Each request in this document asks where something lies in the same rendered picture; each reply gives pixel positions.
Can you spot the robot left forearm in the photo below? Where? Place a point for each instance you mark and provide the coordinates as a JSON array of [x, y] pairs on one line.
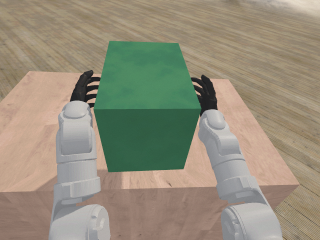
[[76, 155]]

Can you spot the left robot hand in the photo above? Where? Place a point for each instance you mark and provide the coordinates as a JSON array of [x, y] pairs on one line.
[[81, 89]]

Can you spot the robot right upper arm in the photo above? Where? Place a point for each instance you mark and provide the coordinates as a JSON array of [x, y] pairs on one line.
[[250, 221]]

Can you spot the carton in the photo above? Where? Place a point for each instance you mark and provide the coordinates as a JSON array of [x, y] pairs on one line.
[[146, 107]]

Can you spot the robot right forearm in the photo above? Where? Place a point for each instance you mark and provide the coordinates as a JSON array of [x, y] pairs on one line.
[[234, 181]]

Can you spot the pedestal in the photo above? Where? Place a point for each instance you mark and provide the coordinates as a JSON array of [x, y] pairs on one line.
[[177, 204]]

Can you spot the right robot hand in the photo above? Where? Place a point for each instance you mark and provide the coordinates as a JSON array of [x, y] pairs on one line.
[[207, 97]]

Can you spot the robot left upper arm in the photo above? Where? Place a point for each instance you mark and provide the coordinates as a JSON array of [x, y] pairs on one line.
[[85, 222]]

